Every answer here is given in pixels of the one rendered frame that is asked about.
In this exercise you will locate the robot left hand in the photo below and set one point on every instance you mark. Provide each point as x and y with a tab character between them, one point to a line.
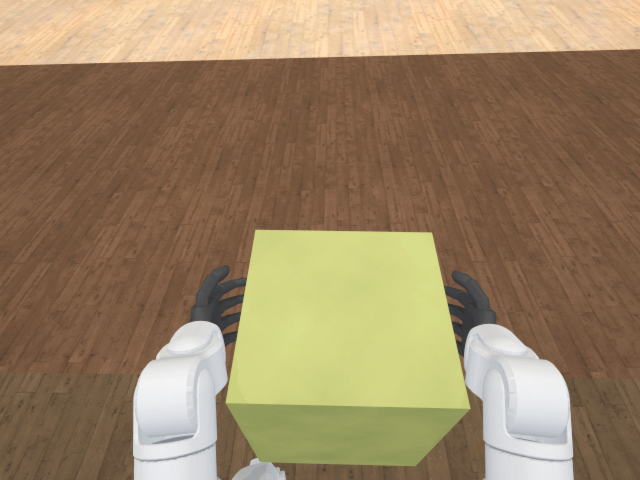
207	308

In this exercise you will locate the robot left shin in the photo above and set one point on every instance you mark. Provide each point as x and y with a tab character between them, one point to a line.
256	461

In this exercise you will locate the carton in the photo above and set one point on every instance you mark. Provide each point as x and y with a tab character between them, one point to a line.
345	352

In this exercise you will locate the robot right forearm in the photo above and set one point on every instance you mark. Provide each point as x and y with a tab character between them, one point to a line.
526	407

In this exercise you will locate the robot right hand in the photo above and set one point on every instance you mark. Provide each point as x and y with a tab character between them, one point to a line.
477	309

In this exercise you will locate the robot left forearm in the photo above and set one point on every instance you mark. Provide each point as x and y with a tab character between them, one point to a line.
174	406

